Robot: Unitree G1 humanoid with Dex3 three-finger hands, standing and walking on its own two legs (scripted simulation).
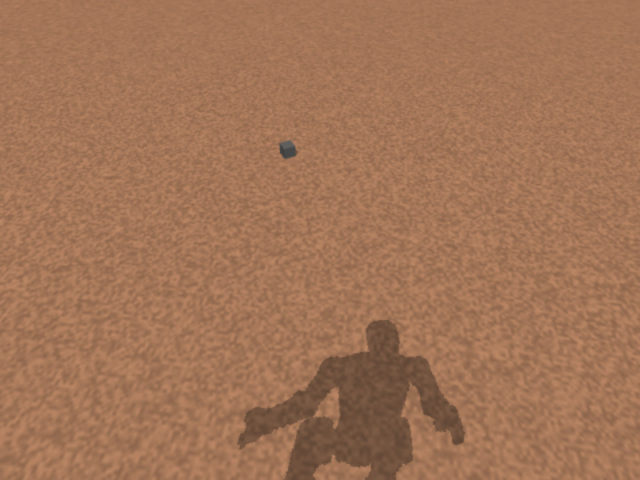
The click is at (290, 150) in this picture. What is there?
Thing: cube
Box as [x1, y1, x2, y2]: [280, 140, 295, 158]
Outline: 290,140 280,143 280,152 284,158 295,155 294,145
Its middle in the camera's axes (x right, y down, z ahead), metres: -0.16 -0.48 +2.04
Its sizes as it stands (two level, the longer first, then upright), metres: 0.061 0.061 0.061
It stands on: the floor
